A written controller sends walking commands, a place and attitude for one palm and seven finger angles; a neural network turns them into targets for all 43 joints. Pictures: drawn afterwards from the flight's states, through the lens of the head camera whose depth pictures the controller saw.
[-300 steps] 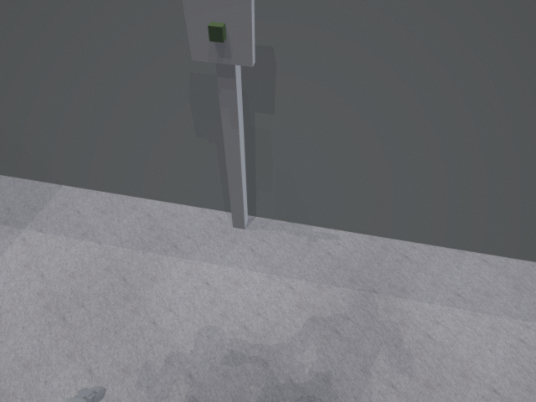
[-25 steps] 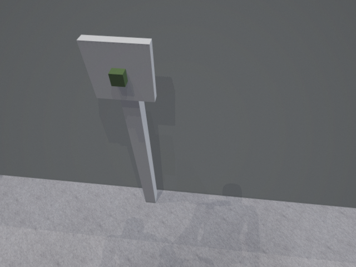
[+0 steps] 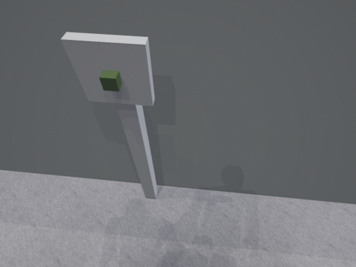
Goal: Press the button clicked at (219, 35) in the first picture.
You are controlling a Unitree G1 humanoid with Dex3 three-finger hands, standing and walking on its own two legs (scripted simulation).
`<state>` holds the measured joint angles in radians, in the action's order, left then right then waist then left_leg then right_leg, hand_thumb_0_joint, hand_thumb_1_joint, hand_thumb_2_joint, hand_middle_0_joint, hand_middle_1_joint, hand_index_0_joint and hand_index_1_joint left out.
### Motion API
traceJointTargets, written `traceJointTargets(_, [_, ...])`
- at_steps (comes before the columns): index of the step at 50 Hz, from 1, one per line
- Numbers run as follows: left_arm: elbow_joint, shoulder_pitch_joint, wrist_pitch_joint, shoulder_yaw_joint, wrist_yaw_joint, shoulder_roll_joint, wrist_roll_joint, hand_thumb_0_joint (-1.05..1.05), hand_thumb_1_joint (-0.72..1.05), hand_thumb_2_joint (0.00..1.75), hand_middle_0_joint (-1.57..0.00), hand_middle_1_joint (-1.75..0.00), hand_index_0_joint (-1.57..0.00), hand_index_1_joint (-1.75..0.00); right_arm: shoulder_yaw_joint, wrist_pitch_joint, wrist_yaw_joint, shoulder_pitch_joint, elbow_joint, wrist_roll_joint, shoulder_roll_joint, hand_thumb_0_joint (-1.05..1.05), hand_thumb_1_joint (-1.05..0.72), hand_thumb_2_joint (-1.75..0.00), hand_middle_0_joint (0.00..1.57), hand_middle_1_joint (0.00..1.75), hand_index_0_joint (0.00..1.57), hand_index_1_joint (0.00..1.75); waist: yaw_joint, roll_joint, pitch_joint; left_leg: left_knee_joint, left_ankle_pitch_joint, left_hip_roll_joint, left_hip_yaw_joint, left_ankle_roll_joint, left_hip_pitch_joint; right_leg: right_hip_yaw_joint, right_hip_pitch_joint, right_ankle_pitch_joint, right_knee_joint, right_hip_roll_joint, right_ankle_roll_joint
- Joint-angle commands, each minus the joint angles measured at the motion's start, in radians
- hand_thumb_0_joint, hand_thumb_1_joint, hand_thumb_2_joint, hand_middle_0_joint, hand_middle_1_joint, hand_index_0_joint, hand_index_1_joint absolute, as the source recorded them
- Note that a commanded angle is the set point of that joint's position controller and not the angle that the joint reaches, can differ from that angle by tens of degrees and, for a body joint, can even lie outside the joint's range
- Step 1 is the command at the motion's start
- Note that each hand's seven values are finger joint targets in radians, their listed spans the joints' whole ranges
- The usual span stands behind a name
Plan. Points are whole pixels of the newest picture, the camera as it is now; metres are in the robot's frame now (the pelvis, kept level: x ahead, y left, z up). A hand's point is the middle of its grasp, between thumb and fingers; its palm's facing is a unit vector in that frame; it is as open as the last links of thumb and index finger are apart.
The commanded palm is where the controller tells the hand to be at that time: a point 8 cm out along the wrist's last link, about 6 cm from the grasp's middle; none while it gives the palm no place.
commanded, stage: come to a stop and stand still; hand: left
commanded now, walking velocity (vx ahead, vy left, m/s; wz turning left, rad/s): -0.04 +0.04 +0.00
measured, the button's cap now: (111, 79) +0.49 +0.20 +0.14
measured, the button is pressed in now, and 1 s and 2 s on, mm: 0 0 0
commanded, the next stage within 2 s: look again from close up in 1.22 s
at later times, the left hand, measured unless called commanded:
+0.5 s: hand out of the picture +0.03 +0.20 -0.17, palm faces -0.02 -0.97 -0.25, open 7.4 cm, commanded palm none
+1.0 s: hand out of the picture -0.02 +0.16 -0.17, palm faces -0.01 -0.98 -0.19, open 7.4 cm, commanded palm none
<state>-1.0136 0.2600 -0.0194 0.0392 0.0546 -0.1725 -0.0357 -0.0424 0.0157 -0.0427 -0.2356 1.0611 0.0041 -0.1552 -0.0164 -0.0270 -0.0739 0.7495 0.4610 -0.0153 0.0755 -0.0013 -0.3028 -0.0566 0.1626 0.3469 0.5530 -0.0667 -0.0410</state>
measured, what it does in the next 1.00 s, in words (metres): steps on the spot: left foot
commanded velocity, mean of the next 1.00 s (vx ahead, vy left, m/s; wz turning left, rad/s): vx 0.00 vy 0.00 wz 0.00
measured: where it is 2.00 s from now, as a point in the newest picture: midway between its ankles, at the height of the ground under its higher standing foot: outside the picture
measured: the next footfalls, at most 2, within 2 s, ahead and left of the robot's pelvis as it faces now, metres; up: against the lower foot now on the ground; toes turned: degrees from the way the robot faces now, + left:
left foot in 0.08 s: +0.05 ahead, +0.12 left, +0.00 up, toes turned +2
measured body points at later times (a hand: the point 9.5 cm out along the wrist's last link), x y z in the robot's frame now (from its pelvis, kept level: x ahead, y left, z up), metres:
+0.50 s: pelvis -0.02 +0.01 -0.01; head -0.02 +0.00 +0.44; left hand +0.03 +0.25 -0.15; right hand +0.04 -0.21 -0.16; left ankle +0.01 +0.11 -0.74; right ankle -0.05 -0.10 -0.74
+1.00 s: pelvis -0.02 -0.01 +0.00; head -0.02 -0.01 +0.45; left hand -0.02 +0.21 -0.16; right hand -0.02 -0.24 -0.16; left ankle +0.01 +0.11 -0.74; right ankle -0.05 -0.10 -0.74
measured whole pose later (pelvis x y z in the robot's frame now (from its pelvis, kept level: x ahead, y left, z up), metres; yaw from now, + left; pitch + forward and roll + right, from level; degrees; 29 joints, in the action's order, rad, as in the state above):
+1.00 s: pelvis -0.02 -0.01 +0.00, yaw -1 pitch -1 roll +1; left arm -1.09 0.32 0.00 -0.03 0.02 -0.17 -0.01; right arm 0.02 -0.01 -0.03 -0.29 1.10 0.01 -0.16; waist 0.00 -0.01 0.00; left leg 0.44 0.19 0.03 0.06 -0.01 -0.23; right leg -0.03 0.14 0.30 0.45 0.03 -0.05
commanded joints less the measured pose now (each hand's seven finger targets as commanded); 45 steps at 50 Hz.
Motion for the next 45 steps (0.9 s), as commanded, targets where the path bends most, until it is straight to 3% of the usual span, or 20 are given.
traceJointTargets(1, [0.035,0.088,0.015,0.027,0.012,-0.149,0.007,0.00,0.90,0.90,-0.20,-0.30,-0.20,-0.30,0.001,-0.010,0.017,-0.025,-0.069,0.000,-0.021,0.00,-0.90,-0.90,0.20,0.30,0.20,0.30,0.014,-0.130,0.085,-0.129,-0.159,0.002,0.009,-0.012,-0.018,0.100,-0.073,-0.863,-0.032,-0.159,-0.104])
traceJointTargets(2, [0.046,0.069,0.018,0.026,0.010,-0.147,0.012,0.00,0.90,0.90,-0.20,-0.30,-0.20,-0.30,0.000,-0.011,0.019,-0.060,-0.062,0.004,-0.032,0.00,-0.90,-0.90,0.20,0.30,0.20,0.30,0.038,-0.121,0.079,-0.233,-0.285,0.007,0.015,-0.009,0.079,0.086,0.001,-0.749,0.002,-0.133,-0.075])
traceJointTargets(3, [0.057,0.058,0.021,0.023,0.007,-0.143,0.016,0.00,0.90,0.90,-0.20,-0.30,-0.20,-0.30,-0.005,-0.018,0.020,-0.107,-0.056,0.009,-0.070,0.00,-0.90,-0.90,0.20,0.30,0.20,0.30,0.057,-0.047,0.105,-0.296,-0.549,0.058,-0.021,0.012,0.187,0.054,0.063,-0.598,0.079,-0.088,-0.027])
traceJointTargets(4, [0.071,0.068,0.000,0.014,0.032,-0.119,0.025,0.00,0.90,0.90,-0.20,-0.30,-0.20,-0.30,-0.028,-0.030,0.029,-0.084,-0.128,0.004,-0.196,0.00,-0.90,-0.90,0.20,0.30,0.20,0.30,0.069,0.178,0.177,-0.150,-0.978,0.181,-0.143,0.049,0.312,0.080,0.185,-0.364,0.167,-0.013,0.029])
traceJointTargets(5, [0.088,0.093,0.012,0.017,0.030,-0.123,0.029,0.00,0.90,0.90,-0.20,-0.30,-0.20,-0.30,-0.017,-0.022,0.027,-0.056,-0.180,0.001,-0.209,0.00,-0.90,-0.90,0.20,0.30,0.20,0.30,0.037,0.257,0.193,-0.233,-0.995,0.280,-0.275,0.118,0.219,0.027,0.183,0.141,0.196,0.029,0.037])
traceJointTargets(6, [0.097,0.087,0.032,-0.003,0.022,-0.096,0.021,0.00,0.90,0.90,-0.20,-0.30,-0.20,-0.30,-0.013,-0.018,0.018,-0.015,-0.188,0.015,-0.198,0.00,-0.90,-0.90,0.20,0.30,0.20,0.30,0.011,0.356,0.174,-0.292,-0.918,0.267,-0.294,0.133,0.137,0.031,0.169,0.245,0.278,0.062,0.022])
traceJointTargets(7, [0.095,0.079,0.044,-0.005,0.014,-0.104,0.018,0.00,0.90,0.90,-0.20,-0.30,-0.20,-0.30,-0.009,-0.016,0.010,0.005,-0.201,0.019,-0.187,0.00,-0.90,-0.90,0.20,0.30,0.20,0.30,0.006,0.362,0.119,-0.320,-0.845,0.266,-0.291,0.149,0.089,0.047,0.197,0.249,0.312,0.049,0.010])
traceJointTargets(8, [0.090,0.086,0.042,-0.007,0.007,-0.104,0.017,0.00,0.90,0.90,-0.20,-0.30,-0.20,-0.30,-0.007,-0.013,0.009,0.021,-0.210,0.021,-0.176,0.00,-0.90,-0.90,0.20,0.30,0.20,0.30,-0.004,0.314,0.104,-0.312,-0.781,0.252,-0.259,0.162,0.084,0.052,0.209,0.223,0.289,0.041,0.008])
traceJointTargets(10, [0.077,0.088,0.028,-0.011,-0.004,-0.095,0.016,0.00,0.90,0.90,-0.20,-0.30,-0.20,-0.30,-0.007,-0.015,0.010,0.029,-0.229,0.022,-0.169,0.00,-0.90,-0.90,0.20,0.30,0.20,0.30,-0.015,0.154,0.131,-0.267,-0.693,0.228,-0.219,0.155,0.082,0.045,0.154,0.115,0.128,0.039,0.010])
traceJointTargets(11, [0.073,0.105,0.023,-0.014,-0.007,-0.090,0.015,0.00,0.90,0.90,-0.20,-0.30,-0.20,-0.30,-0.005,-0.017,0.012,0.041,-0.241,0.015,-0.168,0.00,-0.90,-0.90,0.20,0.30,0.20,0.30,-0.024,0.092,0.148,-0.250,-0.573,0.200,-0.194,0.125,0.065,0.060,0.105,-0.004,0.013,0.038,0.008])
traceJointTargets(13, [0.088,0.062,0.014,-0.026,-0.012,-0.118,0.010,0.00,0.90,0.90,-0.20,-0.30,-0.20,-0.30,0.001,-0.019,0.019,0.034,-0.251,0.005,-0.128,0.00,-0.90,-0.90,0.20,0.30,0.20,0.30,0.015,-0.040,0.103,-0.253,-0.255,0.107,-0.131,0.058,0.044,0.191,0.158,-0.045,-0.103,-0.037,-0.029])
traceJointTargets(14, [0.101,0.023,0.011,-0.027,-0.013,-0.138,0.010,0.00,0.90,0.90,-0.20,-0.30,-0.20,-0.30,0.001,-0.013,0.022,0.015,-0.241,0.007,-0.122,0.00,-0.90,-0.90,0.20,0.30,0.20,0.30,0.036,-0.126,0.064,-0.234,-0.197,0.072,-0.101,0.044,0.056,0.213,0.204,-0.019,-0.127,-0.056,-0.038])
traceJointTargets(15, [0.110,-0.004,0.010,-0.027,-0.013,-0.142,0.010,0.00,0.90,0.90,-0.20,-0.30,-0.20,-0.30,0.000,-0.012,0.024,-0.001,-0.231,0.011,-0.126,0.00,-0.90,-0.90,0.20,0.30,0.20,0.30,0.050,-0.120,0.044,-0.237,-0.215,0.066,-0.091,0.042,0.078,0.208,0.234,-0.030,-0.131,-0.056,-0.041])
traceJointTargets(16, [0.117,-0.009,0.012,-0.027,-0.013,-0.141,0.012,0.00,0.90,0.90,-0.20,-0.30,-0.20,-0.30,0.001,-0.015,0.025,-0.015,-0.220,0.013,-0.126,0.00,-0.90,-0.90,0.20,0.30,0.20,0.30,0.049,-0.070,0.033,-0.258,-0.230,0.075,-0.097,0.043,0.096,0.192,0.250,-0.014,-0.125,-0.043,-0.033])
traceJointTargets(18, [0.118,0.016,0.018,-0.028,-0.014,-0.136,0.016,0.00,0.90,0.90,-0.20,-0.30,-0.20,-0.30,0.006,-0.023,0.026,-0.016,-0.206,0.015,-0.139,0.00,-0.90,-0.90,0.20,0.30,0.20,0.30,0.031,0.017,0.019,-0.335,-0.220,0.110,-0.138,0.054,0.070,0.153,0.221,0.009,-0.107,-0.004,-0.012])
traceJointTargets(19, [0.114,0.036,0.018,-0.027,-0.015,-0.133,0.016,0.00,0.90,0.90,-0.20,-0.30,-0.20,-0.30,0.006,-0.028,0.026,-0.013,-0.204,0.015,-0.142,0.00,-0.90,-0.90,0.20,0.30,0.20,0.30,0.021,0.026,0.026,-0.361,-0.210,0.121,-0.156,0.060,0.050,0.140,0.186,-0.013,-0.101,0.005,-0.006])
traceJointTargets(24, [0.096,0.060,0.009,-0.031,-0.016,-0.132,0.018,0.00,0.90,0.90,-0.20,-0.30,-0.20,-0.30,0.015,-0.039,0.023,-0.033,-0.172,0.013,-0.133,0.00,-0.90,-0.90,0.20,0.30,0.20,0.30,0.014,-0.013,0.068,-0.354,-0.287,0.114,-0.125,0.053,0.072,0.150,0.125,-0.087,-0.134,-0.014,-0.005])
traceJointTargets(26, [0.089,0.061,0.007,-0.032,-0.017,-0.132,0.020,0.00,0.90,0.90,-0.20,-0.30,-0.20,-0.30,0.020,-0.042,0.022,-0.037,-0.154,0.013,-0.136,0.00,-0.90,-0.90,0.20,0.30,0.20,0.30,0.012,0.017,0.073,-0.357,-0.323,0.118,-0.123,0.050,0.086,0.145,0.116,-0.104,-0.140,-0.017,-0.003])
traceJointTargets(34, [0.032,0.074,0.005,-0.039,-0.021,-0.129,0.025,0.00,0.90,0.90,-0.20,-0.30,-0.20,-0.30,0.035,-0.046,0.017,-0.060,-0.077,0.010,-0.137,0.00,-0.90,-0.90,0.20,0.30,0.20,0.30,0.009,0.043,0.049,-0.375,-0.338,0.121,-0.119,0.042,0.094,0.147,0.092,-0.109,-0.178,-0.024,-0.007])
traceJointTargets(45, [-0.032,0.103,-0.003,-0.046,-0.019,-0.115,0.025,0.00,0.90,0.90,-0.20,-0.30,-0.20,-0.30,0.041,-0.045,0.011,-0.089,-0.009,0.006,-0.125,0.00,-0.90,-0.90,0.20,0.30,0.20,0.30,0.012,0.018,0.029,-0.365,-0.363,0.124,-0.103,0.031,0.110,0.149,0.076,-0.160,-0.210,-0.027,-0.010])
